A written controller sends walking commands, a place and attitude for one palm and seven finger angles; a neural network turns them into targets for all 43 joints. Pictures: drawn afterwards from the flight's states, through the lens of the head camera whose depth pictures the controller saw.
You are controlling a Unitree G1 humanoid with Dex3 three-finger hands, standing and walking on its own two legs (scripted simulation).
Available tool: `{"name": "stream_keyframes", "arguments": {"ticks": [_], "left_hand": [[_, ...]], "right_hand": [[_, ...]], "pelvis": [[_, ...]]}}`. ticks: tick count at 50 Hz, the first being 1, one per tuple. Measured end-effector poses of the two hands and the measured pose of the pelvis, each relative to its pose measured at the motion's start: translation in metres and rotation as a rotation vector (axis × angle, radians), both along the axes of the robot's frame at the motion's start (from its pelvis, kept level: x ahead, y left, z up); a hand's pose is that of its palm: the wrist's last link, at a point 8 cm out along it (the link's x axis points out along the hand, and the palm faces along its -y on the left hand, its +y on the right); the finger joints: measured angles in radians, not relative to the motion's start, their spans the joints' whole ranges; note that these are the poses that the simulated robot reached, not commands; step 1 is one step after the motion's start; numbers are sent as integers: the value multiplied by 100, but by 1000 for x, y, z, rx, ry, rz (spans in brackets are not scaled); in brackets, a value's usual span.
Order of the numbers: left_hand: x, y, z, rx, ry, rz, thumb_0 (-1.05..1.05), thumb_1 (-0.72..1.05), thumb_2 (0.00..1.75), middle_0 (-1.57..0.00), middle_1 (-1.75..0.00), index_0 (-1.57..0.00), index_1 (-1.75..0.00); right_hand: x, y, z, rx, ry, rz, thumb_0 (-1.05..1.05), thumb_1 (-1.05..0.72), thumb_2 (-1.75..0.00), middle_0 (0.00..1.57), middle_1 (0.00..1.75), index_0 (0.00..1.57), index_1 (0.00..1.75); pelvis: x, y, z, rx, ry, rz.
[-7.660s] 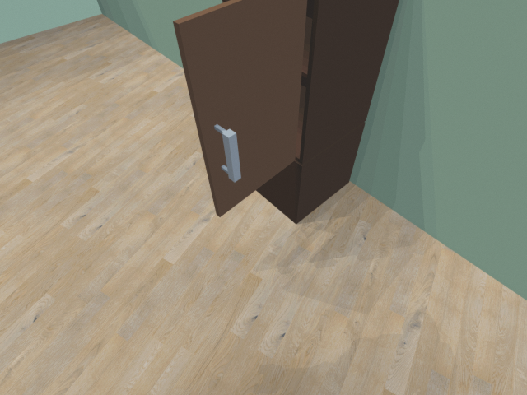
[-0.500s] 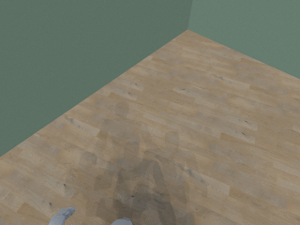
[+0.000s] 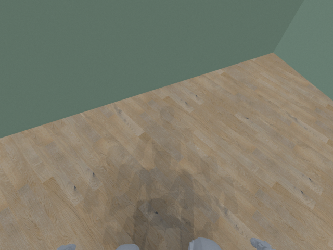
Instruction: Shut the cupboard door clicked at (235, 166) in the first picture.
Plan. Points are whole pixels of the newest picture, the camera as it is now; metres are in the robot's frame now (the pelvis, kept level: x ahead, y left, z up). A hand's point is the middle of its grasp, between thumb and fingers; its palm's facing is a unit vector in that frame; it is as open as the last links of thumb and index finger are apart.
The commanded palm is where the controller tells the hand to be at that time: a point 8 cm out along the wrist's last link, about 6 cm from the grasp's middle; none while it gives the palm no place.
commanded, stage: walk to a spot facing it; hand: left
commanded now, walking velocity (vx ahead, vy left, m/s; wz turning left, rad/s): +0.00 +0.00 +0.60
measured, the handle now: out of the picture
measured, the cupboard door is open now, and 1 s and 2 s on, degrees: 93 93 93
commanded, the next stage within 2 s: none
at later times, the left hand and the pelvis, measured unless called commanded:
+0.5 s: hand out of the picture +0.03 +0.14 -0.15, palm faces +0.30 -0.92 -0.25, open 7.4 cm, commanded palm none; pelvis +0.02 -0.06 +0.01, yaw +18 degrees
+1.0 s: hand out of the picture +0.03 +0.17 -0.15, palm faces +0.56 -0.77 -0.32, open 7.4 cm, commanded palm none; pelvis +0.05 -0.08 -0.01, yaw +35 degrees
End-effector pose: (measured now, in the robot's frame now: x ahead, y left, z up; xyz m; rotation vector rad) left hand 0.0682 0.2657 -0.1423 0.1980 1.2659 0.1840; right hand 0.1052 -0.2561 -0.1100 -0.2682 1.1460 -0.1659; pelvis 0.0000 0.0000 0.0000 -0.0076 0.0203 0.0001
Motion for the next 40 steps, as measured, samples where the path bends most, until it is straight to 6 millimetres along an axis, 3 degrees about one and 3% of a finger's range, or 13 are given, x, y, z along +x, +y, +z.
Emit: {"name": "stream_keyframes", "arguments": {"ticks": [6,12,15,21,27,33,36,40], "left_hand": [[12,-2,19,24,-81,40,1,91,90,-19,-30,-20,-30],[15,-26,27,60,-135,76,0,91,90,-19,-30,-20,-30],[4,-41,29,79,-140,101,0,90,90,-19,-30,-20,-30],[-34,-70,32,40,-70,200,0,90,90,-20,-30,-20,-30],[-76,-82,19,-9,-19,320,0,90,90,-20,-30,-20,-30],[-121,-64,-9,-29,45,444,0,90,90,-20,-30,-20,-30],[-126,-54,-7,-9,51,483,1,90,90,-20,-30,-20,-30],[-117,-44,8,25,-2,509,1,91,90,-20,-30,-20,-30]], "right_hand": [[1,-2,-4,22,51,50,0,-90,-90,20,30,21,30],[3,-25,-24,60,100,78,0,-90,-90,20,30,21,30],[12,-38,-35,69,119,94,0,-90,-90,20,30,21,30],[38,-43,-24,66,142,166,0,-91,-90,20,30,20,30],[81,-20,-15,50,115,294,0,-91,-90,20,30,20,30],[128,24,-14,27,-5,429,0,-91,-90,20,30,20,30],[133,35,-9,18,-16,476,0,-91,-90,20,30,20,30],[133,39,-8,19,14,513,0,-90,-90,20,30,20,30]], "pelvis": [[1,-11,6,-10,7,64],[5,-39,-1,6,15,139],[7,-50,-4,11,8,178],[15,-59,8,40,0,265],[21,-57,8,51,0,347],[21,-42,-11,33,0,431],[21,-42,-8,25,-1,458],[23,-47,0,13,3,501]]}}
